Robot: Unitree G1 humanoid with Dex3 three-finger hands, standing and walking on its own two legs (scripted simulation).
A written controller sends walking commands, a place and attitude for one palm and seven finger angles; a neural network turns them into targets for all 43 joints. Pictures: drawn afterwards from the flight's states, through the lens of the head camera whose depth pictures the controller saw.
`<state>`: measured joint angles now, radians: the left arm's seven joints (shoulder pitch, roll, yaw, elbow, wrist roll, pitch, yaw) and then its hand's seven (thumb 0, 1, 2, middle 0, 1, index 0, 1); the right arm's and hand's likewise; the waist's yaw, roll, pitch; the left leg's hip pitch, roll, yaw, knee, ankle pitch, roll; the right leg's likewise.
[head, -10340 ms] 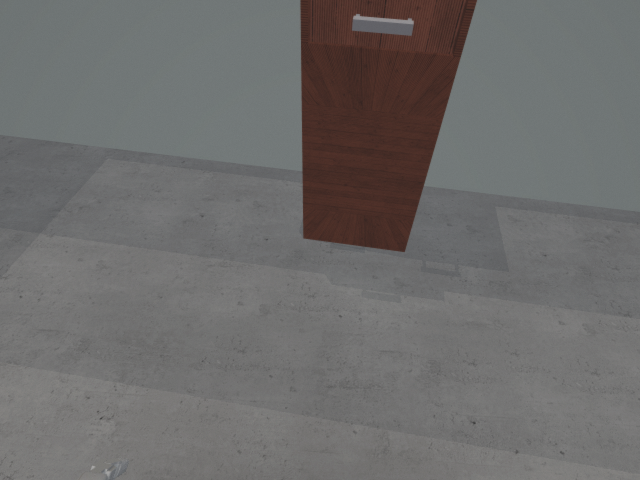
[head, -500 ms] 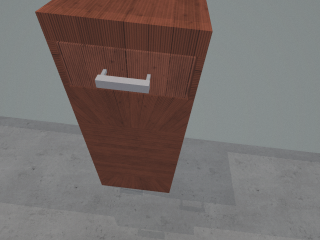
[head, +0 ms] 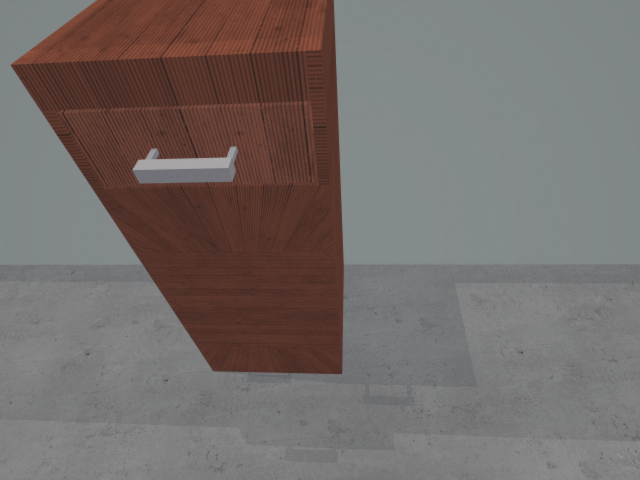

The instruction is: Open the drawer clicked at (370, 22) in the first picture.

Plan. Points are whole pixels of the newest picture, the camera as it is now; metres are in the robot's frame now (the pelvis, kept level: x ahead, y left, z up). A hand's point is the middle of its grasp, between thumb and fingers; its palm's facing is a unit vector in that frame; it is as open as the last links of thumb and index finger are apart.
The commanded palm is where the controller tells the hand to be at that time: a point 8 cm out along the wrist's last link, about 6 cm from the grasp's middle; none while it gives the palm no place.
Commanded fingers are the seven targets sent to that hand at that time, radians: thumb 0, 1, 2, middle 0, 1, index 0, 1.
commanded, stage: come to a stop and stand still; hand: left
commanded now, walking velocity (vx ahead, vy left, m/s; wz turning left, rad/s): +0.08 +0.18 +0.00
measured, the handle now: (189, 161) +0.54 +0.25 +0.12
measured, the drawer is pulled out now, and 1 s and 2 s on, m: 0.00 0.00 0.00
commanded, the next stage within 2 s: look again from close up in 1.04 s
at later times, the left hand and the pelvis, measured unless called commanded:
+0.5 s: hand out of the picture -0.05 +0.24 -0.19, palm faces +0.12 -0.97 -0.21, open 7.4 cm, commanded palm none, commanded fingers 0.00 0.90 0.90 -0.20 -0.30 -0.20 -0.30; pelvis -0.02 +0.05 -0.01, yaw +2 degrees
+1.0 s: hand out of the picture +0.01 +0.24 -0.18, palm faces +0.05 -0.98 -0.20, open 7.4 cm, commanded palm none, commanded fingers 0.00 0.90 0.90 -0.20 -0.30 -0.20 -0.30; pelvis +0.01 +0.07 +0.00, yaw +1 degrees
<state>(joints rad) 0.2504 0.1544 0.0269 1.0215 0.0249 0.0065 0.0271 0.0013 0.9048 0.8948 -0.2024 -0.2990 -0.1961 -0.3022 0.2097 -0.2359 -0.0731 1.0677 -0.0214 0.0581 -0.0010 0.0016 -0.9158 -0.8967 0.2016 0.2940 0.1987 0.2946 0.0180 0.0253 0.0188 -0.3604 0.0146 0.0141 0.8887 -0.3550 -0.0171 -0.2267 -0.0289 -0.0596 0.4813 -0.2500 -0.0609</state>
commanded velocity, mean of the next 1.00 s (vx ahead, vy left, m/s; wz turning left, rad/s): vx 0.01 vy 0.02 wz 0.00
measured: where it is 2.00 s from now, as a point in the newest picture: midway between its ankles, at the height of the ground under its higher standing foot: outside the picture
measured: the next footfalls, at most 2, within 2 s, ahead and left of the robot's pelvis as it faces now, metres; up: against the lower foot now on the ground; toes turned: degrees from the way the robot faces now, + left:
left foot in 0.40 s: +0.02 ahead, +0.16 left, +0.00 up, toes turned +3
